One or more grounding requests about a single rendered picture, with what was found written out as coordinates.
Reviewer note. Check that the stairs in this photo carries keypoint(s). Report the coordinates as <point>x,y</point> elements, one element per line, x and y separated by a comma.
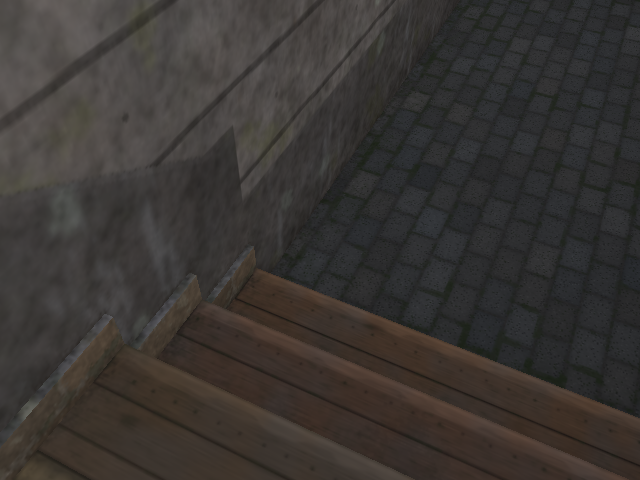
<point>421,406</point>

